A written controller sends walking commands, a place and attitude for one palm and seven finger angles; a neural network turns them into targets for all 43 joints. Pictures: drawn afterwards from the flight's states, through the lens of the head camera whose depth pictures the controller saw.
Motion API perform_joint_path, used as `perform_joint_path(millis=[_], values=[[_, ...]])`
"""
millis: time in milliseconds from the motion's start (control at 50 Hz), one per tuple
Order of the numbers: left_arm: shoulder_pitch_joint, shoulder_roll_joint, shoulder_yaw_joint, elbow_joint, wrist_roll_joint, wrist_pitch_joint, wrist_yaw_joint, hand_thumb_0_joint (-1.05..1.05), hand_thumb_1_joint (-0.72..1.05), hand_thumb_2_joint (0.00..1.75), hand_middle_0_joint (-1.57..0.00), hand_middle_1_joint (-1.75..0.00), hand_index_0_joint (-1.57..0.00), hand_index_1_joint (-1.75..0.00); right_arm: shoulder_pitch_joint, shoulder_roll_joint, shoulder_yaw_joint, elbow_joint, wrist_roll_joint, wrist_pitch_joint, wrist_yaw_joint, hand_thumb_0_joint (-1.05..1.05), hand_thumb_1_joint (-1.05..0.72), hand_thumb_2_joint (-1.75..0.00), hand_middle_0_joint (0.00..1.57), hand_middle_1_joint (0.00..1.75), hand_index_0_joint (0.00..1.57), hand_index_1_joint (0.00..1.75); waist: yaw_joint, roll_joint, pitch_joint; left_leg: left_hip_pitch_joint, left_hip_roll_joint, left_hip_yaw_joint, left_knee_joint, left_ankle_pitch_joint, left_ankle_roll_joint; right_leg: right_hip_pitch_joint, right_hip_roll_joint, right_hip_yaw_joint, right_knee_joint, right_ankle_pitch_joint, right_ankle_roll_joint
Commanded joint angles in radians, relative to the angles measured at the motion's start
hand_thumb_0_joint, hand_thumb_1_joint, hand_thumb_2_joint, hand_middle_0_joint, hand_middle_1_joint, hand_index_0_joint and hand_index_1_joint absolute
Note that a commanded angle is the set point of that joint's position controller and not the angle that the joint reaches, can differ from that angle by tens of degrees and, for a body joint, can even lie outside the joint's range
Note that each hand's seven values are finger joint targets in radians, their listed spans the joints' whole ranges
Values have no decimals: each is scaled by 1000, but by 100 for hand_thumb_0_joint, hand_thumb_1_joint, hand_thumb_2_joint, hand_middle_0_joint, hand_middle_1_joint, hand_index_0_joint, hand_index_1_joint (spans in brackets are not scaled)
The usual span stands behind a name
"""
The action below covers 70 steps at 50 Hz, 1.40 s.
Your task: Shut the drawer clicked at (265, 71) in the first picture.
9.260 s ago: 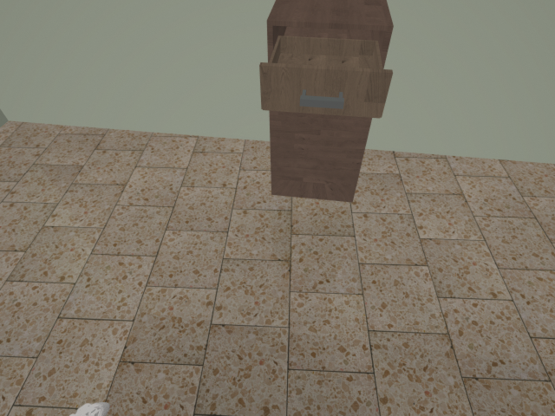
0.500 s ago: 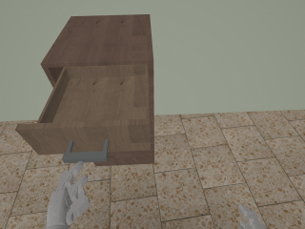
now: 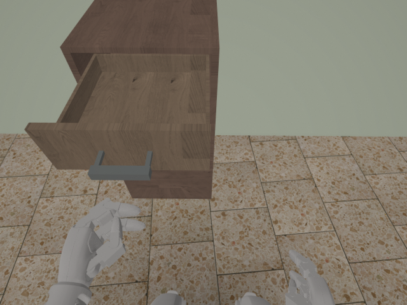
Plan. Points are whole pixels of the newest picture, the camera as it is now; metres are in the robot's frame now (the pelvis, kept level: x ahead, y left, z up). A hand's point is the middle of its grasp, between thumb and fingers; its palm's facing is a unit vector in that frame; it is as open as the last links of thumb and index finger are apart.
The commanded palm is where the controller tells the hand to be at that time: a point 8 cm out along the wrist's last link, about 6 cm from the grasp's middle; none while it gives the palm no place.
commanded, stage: raise the hand and make a fist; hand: left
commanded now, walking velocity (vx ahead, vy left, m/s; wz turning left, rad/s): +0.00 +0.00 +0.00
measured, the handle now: (122, 164) +0.38 +0.20 +0.05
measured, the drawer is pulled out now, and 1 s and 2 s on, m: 0.28 0.28 0.28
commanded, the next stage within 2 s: bring the fist close to the handle in 1.18 s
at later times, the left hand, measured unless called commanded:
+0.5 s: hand (111, 245) +0.20 +0.15 +0.11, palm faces +0.06 -1.00 -0.02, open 3.1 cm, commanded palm +0.15 +0.20 +0.12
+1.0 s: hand (111, 249) +0.18 +0.14 +0.14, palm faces +0.05 -1.00 -0.04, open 3.3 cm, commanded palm +0.14 +0.19 +0.14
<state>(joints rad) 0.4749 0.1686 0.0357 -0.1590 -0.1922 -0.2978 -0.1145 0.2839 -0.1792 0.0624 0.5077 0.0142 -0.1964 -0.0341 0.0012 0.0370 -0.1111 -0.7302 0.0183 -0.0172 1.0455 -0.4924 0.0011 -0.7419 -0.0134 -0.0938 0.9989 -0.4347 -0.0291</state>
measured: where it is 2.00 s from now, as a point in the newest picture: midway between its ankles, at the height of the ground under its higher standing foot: outside the picture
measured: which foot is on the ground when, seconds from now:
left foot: down 0.00-1.00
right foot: down 0.00-1.00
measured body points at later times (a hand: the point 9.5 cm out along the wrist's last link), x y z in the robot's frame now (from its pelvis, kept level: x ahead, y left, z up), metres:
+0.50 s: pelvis +0.03 +0.02 +0.01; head +0.05 +0.01 +0.46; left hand +0.19 +0.20 +0.12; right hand +0.24 -0.19 -0.04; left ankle +0.02 +0.12 -0.67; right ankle +0.04 -0.11 -0.67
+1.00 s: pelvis +0.03 +0.01 +0.02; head +0.04 -0.01 +0.47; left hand +0.17 +0.19 +0.14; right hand +0.22 -0.21 -0.04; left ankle +0.02 +0.12 -0.67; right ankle +0.04 -0.11 -0.67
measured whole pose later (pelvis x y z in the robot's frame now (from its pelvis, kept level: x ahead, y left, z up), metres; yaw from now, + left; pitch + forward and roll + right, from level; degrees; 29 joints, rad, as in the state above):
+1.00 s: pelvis +0.03 +0.01 +0.02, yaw +0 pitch +6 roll -1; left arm 0.81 0.15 -0.05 -0.57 -0.15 -0.20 -0.06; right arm 0.28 -0.22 0.02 0.46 0.04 -0.20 -0.03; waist 0.02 0.06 -0.12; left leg -0.52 0.01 -0.01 0.92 -0.50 0.02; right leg -0.53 -0.02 -0.08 0.88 -0.45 -0.01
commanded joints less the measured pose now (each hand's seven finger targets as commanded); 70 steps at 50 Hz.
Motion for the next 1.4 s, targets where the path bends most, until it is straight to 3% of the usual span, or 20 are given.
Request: perform_joint_path(millis=[0, 20, 80, 120, 200, 220, 300, 340, 420, 460, 640, 700, 880, 1000, 1020, 1060, 1120, 1180, 1240, 1380], values=[[100, 62, 57, -273, -12, -82, 19, 0, 90, 90, -94, -110, -94, -110, -114, -145, -89, -187, 2, -84, -13, 0, -90, -90, 20, 30, 20, 30, 26, -42, -162, 50, -26, -8, -189, 183, 23, 208, 4, 58, -191, 61, 8], [128, 57, 48, -270, -9, -85, 23, 0, 90, 90, -96, -112, -96, -112, -123, -146, -90, -185, -2, -86, -11, 0, -90, -90, 20, 30, 20, 30, 21, -88, -143, 37, -24, -14, -190, 189, 26, 210, 7, 51, -187, 73, 10], [167, 41, 14, -345, -2, -116, 31, 0, 90, 90, -102, -119, -102, -119, -111, -151, -98, -185, 0, -94, -5, 0, -90, -90, 20, 30, 20, 30, 16, -28, -143, 64, -25, -9, -195, 196, 24, 190, 6, 39, -175, 88, 7], [179, 50, 10, -365, 11, -122, 44, 0, 90, 90, -106, -123, -106, -123, -109, -155, -102, -185, -1, -92, -6, 0, -90, -90, 20, 30, 20, 30, 5, -56, -128, 70, -21, -13, -194, 195, 27, 175, 9, 30, -170, 88, 8], [185, 39, -19, -417, 25, -122, 61, 0, 90, 90, -114, -132, -114, -132, -92, -157, -102, -203, 2, -85, -6, 0, -90, -90, 20, 30, 20, 30, 2, -7, -114, 91, -19, -20, -207, 187, 22, 155, 11, 19, -164, 81, 5], [200, 53, -6, -403, 34, -114, 69, 0, 90, 90, -116, -134, -116, -134, -94, -159, -104, -199, 2, -76, -8, 0, -90, -90, 20, 30, 20, 30, -1, -45, -105, 90, -16, -20, -206, 194, 26, 162, 14, 21, -169, 91, 6], [247, 29, -37, -472, 32, -89, 65, 0, 90, 90, -124, -143, -124, -143, -87, -151, -100, -228, 7, -64, -5, 0, -90, -90, 20, 30, 20, 30, 16, 11, -148, 141, -14, -17, -219, 256, 22, 199, 14, 11, -161, 162, 4], [264, 24, -43, -476, 38, -64, 66, 0, 90, 90, -128, -147, -128, -147, -82, -147, -98, -232, 8, -50, -4, 0, -90, -90, 20, 30, 20, 30, 13, -25, -143, 151, -12, -18, -220, 293, 24, 216, 16, 8, -163, 207, 6], [305, 40, -31, -496, 43, -23, 63, 0, 90, 90, -136, -156, -136, -156, -98, -142, -92, -235, 9, -32, -2, 0, -90, -90, 20, 30, 20, 30, 19, -34, -110, 162, -9, -18, -230, 340, 25, 245, 16, 6, -176, 264, 7], [327, 18, -54, -538, 42, -12, 54, 0, 90, 90, -140, -160, -140, -160, -98, -135, -86, -248, 11, -29, 2, 0, -90, -90, 20, 30, 20, 30, 22, -9, -103, 180, -7, -17, -237, 350, 22, 244, 15, -2, -175, 267, 8], [327, 31, -55, -602, 41, 13, 54, 0, 90, 90, -140, -160, -140, -160, -105, -133, -74, -250, 17, -39, 0, 0, -90, -90, 20, 30, 20, 30, 15, -26, -61, 184, -11, -23, -262, 249, 25, 245, 14, 6, -220, 173, 10], [340, 23, -71, -644, 35, 20, 51, 0, 90, 90, -140, -160, -140, -160, -104, -131, -72, -254, 21, -53, 0, 0, -90, -90, 20, 30, 20, 30, 18, -19, -79, 209, -8, -24, -270, 277, 25, 261, 11, 1, -220, 197, 11], [407, 32, -40, -615, 36, 45, 56, 0, 90, 90, -140, -160, -140, -160, -120, -128, -79, -233, 24, -63, -3, 0, -90, -90, 20, 30, 20, 30, 31, -69, -30, 193, -15, -8, -285, 264, 28, 294, 7, 11, -256, 195, 14], [342, 32, -47, -634, 25, 9, 60, 0, 90, 90, -140, -160, -140, -160, -116, -132, -75, -233, 22, -83, -5, 0, -90, -90, 20, 30, 20, 30, 19, -28, -26, 197, -21, -5, -281, 218, 30, 272, 4, 28, -275, 133, 15], [332, 52, -20, -622, 27, 4, 65, 0, 90, 90, -140, -160, -140, -160, -116, -134, -77, -223, 21, -83, -8, 0, -90, -90, 20, 30, 20, 30, 20, -52, -18, 189, -19, -7, -280, 211, 30, 272, 5, 30, -282, 118, 14], [333, 30, -46, -622, 24, -3, 58, 0, 90, 90, -140, -160, -140, -160, -113, -135, -76, -228, 21, -91, -7, 0, -90, -90, 20, 30, 20, 30, 16, -39, -33, 199, -22, -5, -279, 209, 31, 271, 4, 35, -284, 119, 15], [346, 59, 2, -567, 18, 3, 50, 0, 90, 90, -140, -160, -140, -160, -121, -136, -80, -208, 23, -89, -11, 0, -90, -90, 20, 30, 20, 30, 23, -59, -23, 185, -22, -2, -277, 216, 31, 286, 1, 47, -301, 123, 16], [331, 36, -26, -584, 10, 7, 35, 0, 90, 90, -140, -160, -140, -160, -118, -134, -77, -213, 26, -97, -10, 0, -90, -90, 20, 30, 20, 30, 19, -40, -31, 204, -22, 0, -283, 233, 33, 290, 1, 39, -296, 155, 17], [324, 50, 0, -562, 8, 15, 36, 0, 90, 90, -140, -160, -140, -160, -117, -133, -77, -200, 23, -96, -15, 0, -90, -90, 20, 30, 20, 30, 24, -70, -26, 199, -24, -2, -288, 232, 32, 299, 3, 44, -307, 152, 18], [226, 47, 11, -465, -3, -5, 18, 0, 90, 90, -140, -160, -140, -160, -113, -143, -77, -185, 18, -97, -17, 0, -90, -90, 20, 30, 20, 30, 6, -69, -15, 175, -30, -2, -273, 207, 29, 268, 1, 59, -309, 116, 21]])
